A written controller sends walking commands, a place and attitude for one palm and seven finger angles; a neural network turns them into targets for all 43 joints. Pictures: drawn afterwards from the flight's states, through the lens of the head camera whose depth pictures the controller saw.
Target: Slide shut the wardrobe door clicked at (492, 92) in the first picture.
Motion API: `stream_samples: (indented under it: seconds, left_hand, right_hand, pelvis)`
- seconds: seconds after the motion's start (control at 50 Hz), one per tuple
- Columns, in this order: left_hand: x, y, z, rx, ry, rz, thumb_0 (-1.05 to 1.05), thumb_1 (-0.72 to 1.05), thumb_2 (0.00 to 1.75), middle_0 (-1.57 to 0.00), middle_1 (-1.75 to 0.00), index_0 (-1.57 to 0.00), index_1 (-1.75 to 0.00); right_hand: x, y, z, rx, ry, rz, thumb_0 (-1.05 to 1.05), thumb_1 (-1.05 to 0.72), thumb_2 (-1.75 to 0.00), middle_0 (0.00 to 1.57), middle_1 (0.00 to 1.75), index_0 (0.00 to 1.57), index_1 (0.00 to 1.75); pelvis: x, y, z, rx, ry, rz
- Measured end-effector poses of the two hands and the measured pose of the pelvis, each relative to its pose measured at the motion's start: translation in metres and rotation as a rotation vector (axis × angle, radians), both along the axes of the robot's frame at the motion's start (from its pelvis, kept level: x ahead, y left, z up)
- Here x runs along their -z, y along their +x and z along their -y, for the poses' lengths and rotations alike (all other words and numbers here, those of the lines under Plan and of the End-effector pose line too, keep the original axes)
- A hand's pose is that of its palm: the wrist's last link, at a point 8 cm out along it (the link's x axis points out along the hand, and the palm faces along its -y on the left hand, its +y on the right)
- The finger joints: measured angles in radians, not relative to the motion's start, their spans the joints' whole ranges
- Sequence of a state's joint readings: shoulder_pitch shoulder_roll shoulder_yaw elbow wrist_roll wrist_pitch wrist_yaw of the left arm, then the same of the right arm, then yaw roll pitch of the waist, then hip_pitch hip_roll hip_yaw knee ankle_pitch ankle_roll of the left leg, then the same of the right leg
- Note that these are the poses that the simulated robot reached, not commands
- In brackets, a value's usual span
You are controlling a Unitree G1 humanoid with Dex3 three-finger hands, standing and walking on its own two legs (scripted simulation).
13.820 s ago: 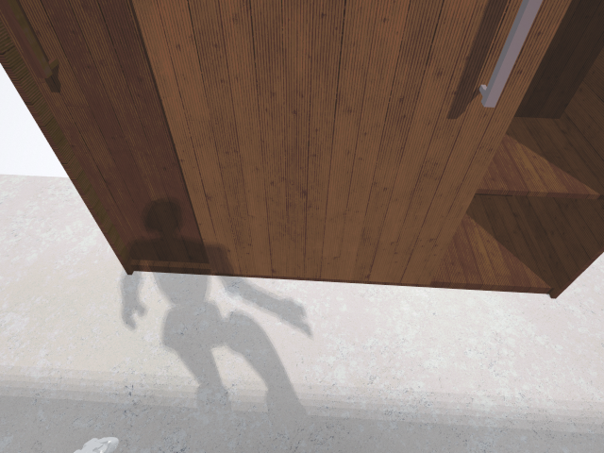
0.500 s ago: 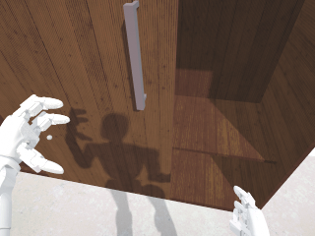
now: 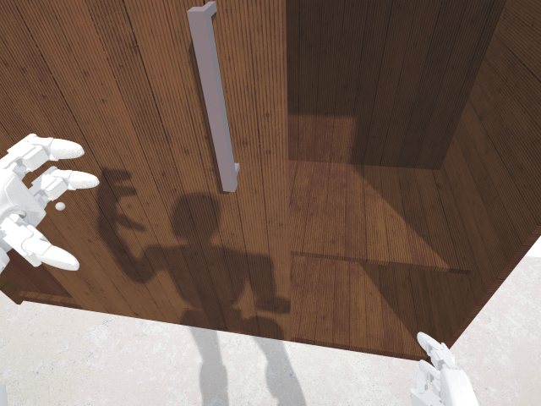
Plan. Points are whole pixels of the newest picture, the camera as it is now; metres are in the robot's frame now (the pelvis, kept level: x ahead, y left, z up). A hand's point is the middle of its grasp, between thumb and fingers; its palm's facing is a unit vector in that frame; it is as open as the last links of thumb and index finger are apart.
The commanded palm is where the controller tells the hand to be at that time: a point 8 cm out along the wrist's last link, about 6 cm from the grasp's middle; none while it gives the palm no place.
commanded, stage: raise the hand with hooked fingers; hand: left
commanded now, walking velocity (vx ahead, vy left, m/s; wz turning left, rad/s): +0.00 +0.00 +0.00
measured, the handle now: (221, 109) +0.51 +0.13 +0.22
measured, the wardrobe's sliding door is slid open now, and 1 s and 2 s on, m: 0.49 0.49 0.49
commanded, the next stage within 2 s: move the hooked fingers beside the handle in 0.24 s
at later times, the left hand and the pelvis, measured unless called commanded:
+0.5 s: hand (67, 197) +0.29 +0.28 +0.22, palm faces +0.04 -0.99 -0.12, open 14.0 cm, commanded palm +0.27 +0.31 +0.22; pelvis +0.00 +0.00 +0.00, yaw +1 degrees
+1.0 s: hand (121, 165) +0.36 +0.24 +0.22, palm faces -0.02 -1.00 -0.08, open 14.0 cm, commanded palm +0.34 +0.28 +0.22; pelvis +0.01 +0.01 +0.00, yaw +0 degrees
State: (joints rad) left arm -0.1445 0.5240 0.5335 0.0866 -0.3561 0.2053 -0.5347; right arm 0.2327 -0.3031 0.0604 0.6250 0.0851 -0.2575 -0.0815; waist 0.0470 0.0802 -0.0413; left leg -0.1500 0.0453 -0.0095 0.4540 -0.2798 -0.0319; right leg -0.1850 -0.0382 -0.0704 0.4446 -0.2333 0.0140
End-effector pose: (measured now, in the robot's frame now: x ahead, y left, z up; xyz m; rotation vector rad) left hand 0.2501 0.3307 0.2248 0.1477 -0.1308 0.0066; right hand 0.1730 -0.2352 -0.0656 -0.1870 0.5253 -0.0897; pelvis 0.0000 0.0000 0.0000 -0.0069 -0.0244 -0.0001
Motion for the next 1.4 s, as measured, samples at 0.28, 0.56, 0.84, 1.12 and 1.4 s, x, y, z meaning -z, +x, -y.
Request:
stream_samples:
  seconds: [0.28, 0.56, 0.84, 1.12, 1.4]
  left_hand:
    - [-0.006, 0.001, -0.003, -0.024, 0.010, 0.017, -0.02, -0.50, 0.30, -0.31, -1.21, -0.30, -1.20]
    - [0.003, 0.027, 0.005, -0.013, -0.025, -0.004, -0.02, -0.50, 0.30, -0.31, -1.21, -0.30, -1.20]
    - [0.005, 0.074, 0.023, 0.007, -0.048, -0.033, -0.02, -0.50, 0.30, -0.31, -1.21, -0.30, -1.20]
    - [0.010, 0.106, 0.048, 0.033, -0.068, -0.052, -0.02, -0.50, 0.30, -0.31, -1.21, -0.30, -1.20]
    - [0.016, 0.144, 0.050, 0.021, -0.095, -0.090, -0.02, -0.50, 0.30, -0.31, -1.20, -0.30, -1.20]
  right_hand:
    - [-0.001, 0.012, -0.013, -0.021, 0.021, 0.017, 0.01, -0.91, -0.90, 0.20, 0.30, 0.20, 0.30]
    - [0.003, 0.011, -0.017, -0.025, 0.009, -0.014, 0.01, -0.91, -0.90, 0.20, 0.30, 0.20, 0.30]
    - [0.010, -0.003, -0.008, 0.040, 0.014, -0.066, 0.01, -0.91, -0.90, 0.20, 0.30, 0.20, 0.30]
    - [0.016, -0.008, -0.003, 0.062, -0.006, -0.116, 0.01, -0.91, -0.90, 0.20, 0.30, 0.20, 0.30]
    - [0.025, -0.031, 0.006, 0.117, -0.020, -0.197, 0.01, -0.91, -0.90, 0.20, 0.30, 0.20, 0.30]
  pelvis:
    - [0.000, 0.004, 0.000, -0.004, -0.001, 0.003]
    - [0.000, 0.002, -0.003, -0.011, -0.002, -0.002]
    - [0.000, 0.007, -0.005, 0.009, 0.002, -0.026]
    - [0.000, 0.010, -0.006, 0.005, 0.002, -0.036]
    - [0.000, 0.013, -0.006, 0.017, 0.000, -0.061]
